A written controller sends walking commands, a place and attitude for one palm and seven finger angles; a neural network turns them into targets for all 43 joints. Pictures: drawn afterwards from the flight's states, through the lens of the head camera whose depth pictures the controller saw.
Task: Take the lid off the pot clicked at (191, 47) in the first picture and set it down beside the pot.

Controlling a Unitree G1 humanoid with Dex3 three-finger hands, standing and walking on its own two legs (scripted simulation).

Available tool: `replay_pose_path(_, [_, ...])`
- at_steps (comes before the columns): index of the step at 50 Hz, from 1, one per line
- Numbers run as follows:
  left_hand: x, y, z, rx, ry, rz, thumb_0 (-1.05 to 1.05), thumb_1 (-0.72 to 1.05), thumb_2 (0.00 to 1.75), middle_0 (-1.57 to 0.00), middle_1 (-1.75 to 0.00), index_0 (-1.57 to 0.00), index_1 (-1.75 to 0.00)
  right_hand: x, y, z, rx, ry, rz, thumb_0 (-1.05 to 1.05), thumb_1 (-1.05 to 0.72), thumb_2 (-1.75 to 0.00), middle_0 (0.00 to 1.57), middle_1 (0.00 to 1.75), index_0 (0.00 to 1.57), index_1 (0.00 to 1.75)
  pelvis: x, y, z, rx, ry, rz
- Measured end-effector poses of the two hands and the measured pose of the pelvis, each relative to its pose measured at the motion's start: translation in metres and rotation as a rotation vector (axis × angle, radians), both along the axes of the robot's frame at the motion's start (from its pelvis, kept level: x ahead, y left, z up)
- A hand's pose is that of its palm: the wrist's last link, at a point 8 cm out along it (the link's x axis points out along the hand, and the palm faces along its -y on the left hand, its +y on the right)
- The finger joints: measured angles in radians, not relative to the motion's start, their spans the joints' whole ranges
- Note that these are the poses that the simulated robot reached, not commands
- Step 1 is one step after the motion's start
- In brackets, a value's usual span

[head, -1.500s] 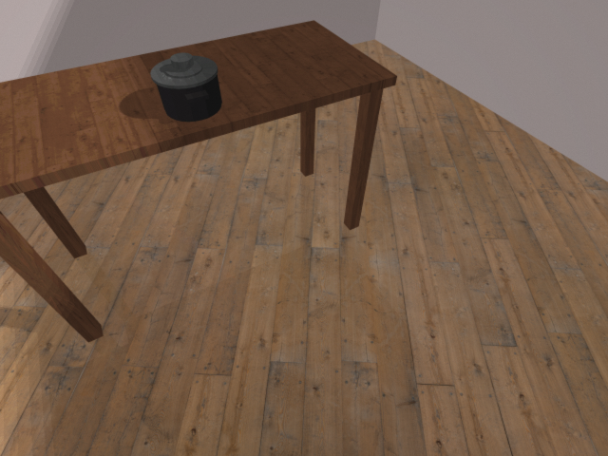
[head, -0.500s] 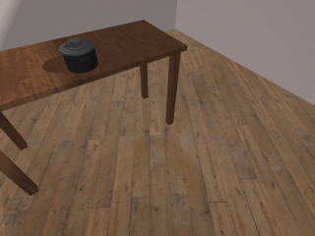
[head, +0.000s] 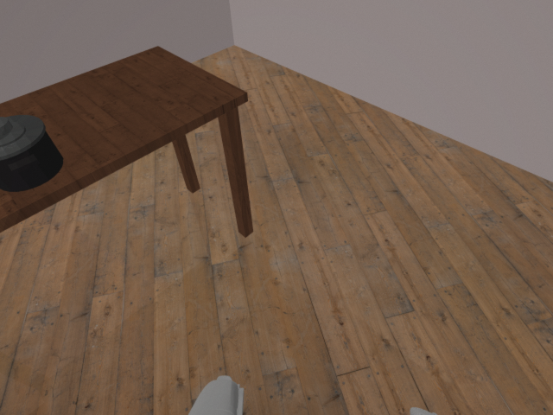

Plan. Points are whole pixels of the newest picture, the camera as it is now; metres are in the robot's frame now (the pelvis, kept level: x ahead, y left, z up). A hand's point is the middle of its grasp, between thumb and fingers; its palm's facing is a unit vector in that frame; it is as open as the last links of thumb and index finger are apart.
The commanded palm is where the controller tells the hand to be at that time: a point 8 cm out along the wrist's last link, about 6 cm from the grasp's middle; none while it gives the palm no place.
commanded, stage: walk to a spot facing it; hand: left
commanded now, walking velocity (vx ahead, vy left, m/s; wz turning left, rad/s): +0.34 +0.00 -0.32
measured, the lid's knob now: out of the picture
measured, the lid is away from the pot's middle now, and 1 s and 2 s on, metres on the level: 0.00 0.00 0.00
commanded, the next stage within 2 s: turn to face it in 0.44 s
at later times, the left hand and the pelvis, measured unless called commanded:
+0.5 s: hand (170, 321) +0.31 +0.26 -0.17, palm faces -0.15 -0.97 -0.21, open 7.4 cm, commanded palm none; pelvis +0.21 +0.07 -0.01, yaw -16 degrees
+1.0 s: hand (215, 281) +0.41 +0.19 -0.18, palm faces -0.14 -0.98 -0.15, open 7.3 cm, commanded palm none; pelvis +0.26 +0.05 -0.02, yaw -9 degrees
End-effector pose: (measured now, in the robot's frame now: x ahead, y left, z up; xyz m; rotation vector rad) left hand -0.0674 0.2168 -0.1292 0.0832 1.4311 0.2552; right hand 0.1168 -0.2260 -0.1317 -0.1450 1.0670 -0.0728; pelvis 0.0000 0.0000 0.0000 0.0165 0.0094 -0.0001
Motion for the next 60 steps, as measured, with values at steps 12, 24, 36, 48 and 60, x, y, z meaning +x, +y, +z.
replay_pose_path(12, [0.099,0.050,-0.034,-0.032,0.130,-0.033,0.01,0.90,0.90,-0.21,-0.30,-0.20,-0.30,0.155,0.057,-0.004,-0.015,-0.145,-0.014,0.00,-0.91,-0.90,0.20,0.30,0.20,0.30,0.127,0.047,-0.030,-0.028,-0.008,-0.100])
replay_pose_path(24, [0.357,0.092,-0.017,-0.004,-0.168,-0.296,0.01,0.91,0.90,-0.20,-0.30,-0.19,-0.30,0.062,0.051,0.001,-0.095,0.162,-0.322,0.00,-0.93,-0.90,0.20,0.30,0.20,0.30,0.201,0.070,-0.006,-0.023,-0.031,-0.261])
replay_pose_path(36, [0.504,0.009,-0.009,-0.021,-0.307,-0.548,0.01,0.91,0.90,-0.20,-0.30,-0.19,-0.30,0.001,0.077,-0.021,0.026,0.390,-0.506,0.00,-0.91,-0.90,0.20,0.30,0.19,0.30,0.251,0.044,-0.015,-0.003,-0.016,-0.315])
replay_pose_path(48, [0.480,0.003,-0.019,-0.075,-0.343,-0.368,-0.01,0.91,0.90,-0.21,-0.30,-0.20,-0.30,0.081,0.067,-0.025,0.043,0.337,-0.371,0.00,-0.91,-0.90,0.20,0.30,0.20,0.30,0.259,0.045,-0.016,-0.032,-0.024,-0.177])
replay_pose_path(60, [0.416,0.116,-0.024,0.038,-0.199,-0.160,0.01,0.91,0.90,-0.20,-0.30,-0.20,-0.30,0.156,0.046,0.002,-0.134,0.189,-0.179,0.00,-0.91,-0.90,0.20,0.30,0.20,0.30,0.257,0.076,-0.013,-0.045,0.004,-0.051])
